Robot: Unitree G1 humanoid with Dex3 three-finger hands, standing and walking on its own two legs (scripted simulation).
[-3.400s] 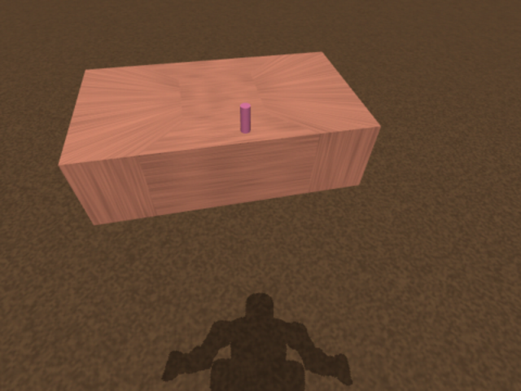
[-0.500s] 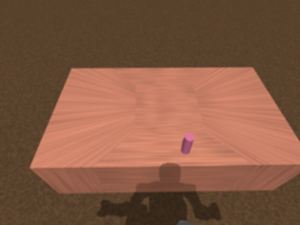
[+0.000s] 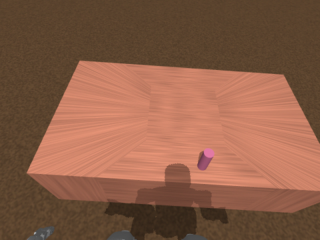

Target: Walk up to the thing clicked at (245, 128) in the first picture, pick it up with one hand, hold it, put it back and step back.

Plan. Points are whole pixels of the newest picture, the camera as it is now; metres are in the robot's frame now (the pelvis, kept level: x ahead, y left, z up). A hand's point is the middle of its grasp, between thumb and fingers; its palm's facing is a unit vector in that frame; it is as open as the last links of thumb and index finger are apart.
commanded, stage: walk up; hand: right
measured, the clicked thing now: (205, 159) +0.46 -0.20 -0.30
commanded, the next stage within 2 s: stand in 1.46 s
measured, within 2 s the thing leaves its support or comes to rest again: neither
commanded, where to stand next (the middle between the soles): +0.07 +0.01 m, yaw -1 degrees
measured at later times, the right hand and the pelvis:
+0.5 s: hand out of the picture +0.11 -0.23 -0.13, palm faces -0.04 +0.96 -0.29, open 7.4 cm; pelvis +0.00 +0.01 +0.02, yaw +0 degrees
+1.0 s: hand out of the picture +0.09 -0.25 -0.13, palm faces +0.04 +0.94 -0.33, open 7.4 cm; pelvis +0.02 +0.00 +0.03, yaw -1 degrees
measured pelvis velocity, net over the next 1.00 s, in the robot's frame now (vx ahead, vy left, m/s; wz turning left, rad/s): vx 0.02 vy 0.00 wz -0.02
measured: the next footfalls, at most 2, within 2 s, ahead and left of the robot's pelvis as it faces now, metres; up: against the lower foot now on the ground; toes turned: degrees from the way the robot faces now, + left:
none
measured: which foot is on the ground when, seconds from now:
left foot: down 0.00-1.00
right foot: down 0.00-1.00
